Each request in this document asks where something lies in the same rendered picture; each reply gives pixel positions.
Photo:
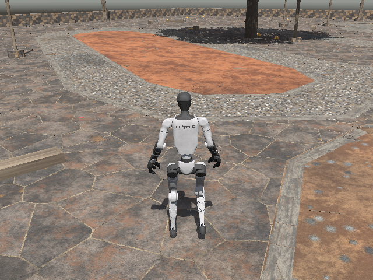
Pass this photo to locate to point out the right robot shin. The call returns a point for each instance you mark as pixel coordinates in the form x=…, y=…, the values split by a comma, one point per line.
x=201, y=206

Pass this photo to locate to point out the robot right hand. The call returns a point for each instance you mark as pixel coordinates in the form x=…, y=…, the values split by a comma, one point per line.
x=213, y=160

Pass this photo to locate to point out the humanoid robot head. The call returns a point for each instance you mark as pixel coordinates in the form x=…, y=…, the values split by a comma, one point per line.
x=184, y=102

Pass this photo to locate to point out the left robot upper arm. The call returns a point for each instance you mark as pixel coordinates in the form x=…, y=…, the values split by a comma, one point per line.
x=167, y=123

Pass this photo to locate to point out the right robot forearm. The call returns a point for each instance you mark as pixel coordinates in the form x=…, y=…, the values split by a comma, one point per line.
x=214, y=151

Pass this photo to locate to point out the left robot forearm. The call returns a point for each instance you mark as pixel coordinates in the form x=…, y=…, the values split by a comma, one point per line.
x=155, y=154

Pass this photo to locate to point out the right robot upper arm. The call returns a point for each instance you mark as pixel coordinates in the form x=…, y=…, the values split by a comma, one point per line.
x=203, y=122

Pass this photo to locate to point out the robot left hand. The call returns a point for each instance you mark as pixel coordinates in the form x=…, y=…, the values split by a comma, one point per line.
x=152, y=165

